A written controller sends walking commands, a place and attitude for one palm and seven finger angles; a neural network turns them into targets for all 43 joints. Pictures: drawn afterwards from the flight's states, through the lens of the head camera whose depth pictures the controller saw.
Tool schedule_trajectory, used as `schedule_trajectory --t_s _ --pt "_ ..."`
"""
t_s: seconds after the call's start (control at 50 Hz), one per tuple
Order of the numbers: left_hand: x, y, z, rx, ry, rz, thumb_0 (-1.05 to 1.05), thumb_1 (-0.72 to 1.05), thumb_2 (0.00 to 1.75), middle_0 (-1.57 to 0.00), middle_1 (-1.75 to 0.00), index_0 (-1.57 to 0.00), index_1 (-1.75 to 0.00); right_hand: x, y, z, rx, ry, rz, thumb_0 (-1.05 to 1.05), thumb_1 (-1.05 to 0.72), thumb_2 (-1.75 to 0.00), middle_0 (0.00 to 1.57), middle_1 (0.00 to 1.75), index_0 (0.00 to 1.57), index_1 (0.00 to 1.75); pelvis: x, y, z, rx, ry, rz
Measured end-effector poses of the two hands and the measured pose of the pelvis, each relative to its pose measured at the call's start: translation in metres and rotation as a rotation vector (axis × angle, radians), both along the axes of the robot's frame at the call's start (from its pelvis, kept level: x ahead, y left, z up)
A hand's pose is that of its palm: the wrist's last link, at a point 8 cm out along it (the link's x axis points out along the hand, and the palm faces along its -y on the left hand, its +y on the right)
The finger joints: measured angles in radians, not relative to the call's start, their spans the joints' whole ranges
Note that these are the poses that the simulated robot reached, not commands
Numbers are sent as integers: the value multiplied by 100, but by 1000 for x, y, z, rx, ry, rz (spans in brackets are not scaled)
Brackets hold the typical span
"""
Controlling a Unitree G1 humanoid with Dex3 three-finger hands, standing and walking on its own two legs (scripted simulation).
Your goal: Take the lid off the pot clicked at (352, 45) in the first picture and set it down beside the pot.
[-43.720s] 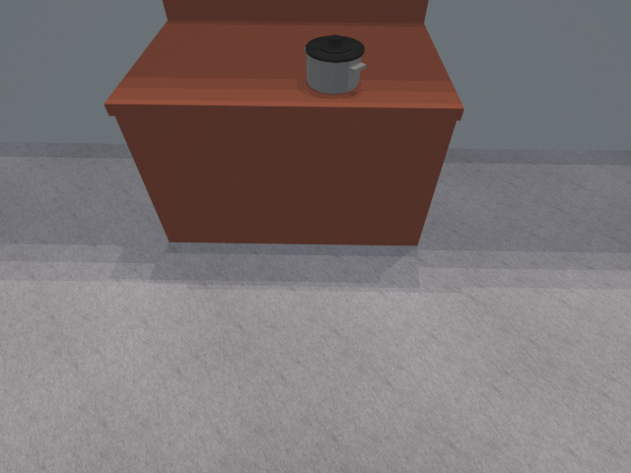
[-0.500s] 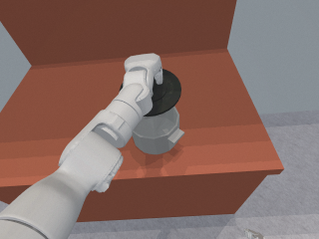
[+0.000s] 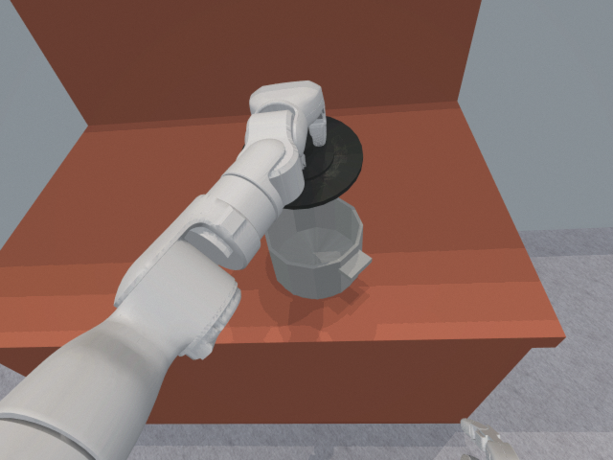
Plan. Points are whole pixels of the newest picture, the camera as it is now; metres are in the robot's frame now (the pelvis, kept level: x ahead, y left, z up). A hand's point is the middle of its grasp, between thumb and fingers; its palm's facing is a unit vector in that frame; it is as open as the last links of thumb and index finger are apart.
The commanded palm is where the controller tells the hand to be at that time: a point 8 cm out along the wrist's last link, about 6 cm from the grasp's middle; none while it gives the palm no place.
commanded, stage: lift the lid straight up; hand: left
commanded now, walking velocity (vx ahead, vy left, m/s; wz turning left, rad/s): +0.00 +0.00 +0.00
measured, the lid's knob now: (298, 145) +0.50 +0.00 +0.16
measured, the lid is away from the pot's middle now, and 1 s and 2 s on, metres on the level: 0.02 0.10 0.22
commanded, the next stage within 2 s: move the lid sideways beside the pot in 0.08 s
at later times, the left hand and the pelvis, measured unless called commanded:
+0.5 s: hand (271, 146) +0.47 +0.03 +0.18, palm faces -0.23 -0.04 -0.97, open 6.9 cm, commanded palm +0.45 +0.04 +0.24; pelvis +0.00 +0.00 +0.00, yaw -1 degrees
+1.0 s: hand (224, 155) +0.47 +0.10 +0.17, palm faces -0.26 -0.06 -0.96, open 6.9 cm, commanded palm +0.46 +0.10 +0.24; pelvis +0.00 +0.01 +0.00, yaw +0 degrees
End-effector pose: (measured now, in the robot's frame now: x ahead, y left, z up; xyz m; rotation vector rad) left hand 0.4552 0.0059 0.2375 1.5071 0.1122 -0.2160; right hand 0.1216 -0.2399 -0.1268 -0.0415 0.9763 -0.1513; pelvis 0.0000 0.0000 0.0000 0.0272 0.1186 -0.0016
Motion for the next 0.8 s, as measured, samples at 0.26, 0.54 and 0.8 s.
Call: schedule_trajectory --t_s 0.26,0.54,0.8 --pt "0 -8 0 -14 -1 -38 1 30 67 -75 -89 -76 -89 -11 0 0 -17 5 -14 1 -90 -90 20 30 20 30 -3 2 0 1 3 -6" --pt "6 35 -3 10 37 38 1 31 66 -75 -89 -76 -89 -32 -15 -1 -41 59 -44 1 -91 -90 20 30 20 30 -1 -1 2 -3 -9 -10" --pt "4 72 -4 8 19 35 1 31 67 -75 -89 -76 -89 -2 -8 13 -65 -27 -11 1 -90 -90 20 30 20 30 -5 3 2 -7 -20 -2"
